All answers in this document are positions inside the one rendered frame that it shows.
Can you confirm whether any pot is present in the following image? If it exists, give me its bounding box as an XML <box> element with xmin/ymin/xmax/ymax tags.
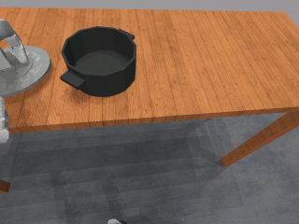
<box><xmin>60</xmin><ymin>26</ymin><xmax>136</xmax><ymax>97</ymax></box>

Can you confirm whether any lid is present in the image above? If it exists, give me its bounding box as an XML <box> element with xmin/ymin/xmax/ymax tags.
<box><xmin>0</xmin><ymin>46</ymin><xmax>51</xmax><ymax>98</ymax></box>

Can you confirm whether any table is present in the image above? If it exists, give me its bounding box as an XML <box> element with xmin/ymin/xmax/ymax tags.
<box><xmin>0</xmin><ymin>7</ymin><xmax>299</xmax><ymax>193</ymax></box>

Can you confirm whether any robot left hand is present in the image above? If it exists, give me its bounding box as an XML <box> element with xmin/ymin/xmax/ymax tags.
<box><xmin>0</xmin><ymin>19</ymin><xmax>28</xmax><ymax>72</ymax></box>

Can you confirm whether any robot left upper arm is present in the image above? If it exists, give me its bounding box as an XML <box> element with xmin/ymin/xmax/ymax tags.
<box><xmin>0</xmin><ymin>96</ymin><xmax>9</xmax><ymax>144</ymax></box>

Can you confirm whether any knob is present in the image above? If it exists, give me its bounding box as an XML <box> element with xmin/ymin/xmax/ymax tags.
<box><xmin>0</xmin><ymin>50</ymin><xmax>21</xmax><ymax>73</ymax></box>

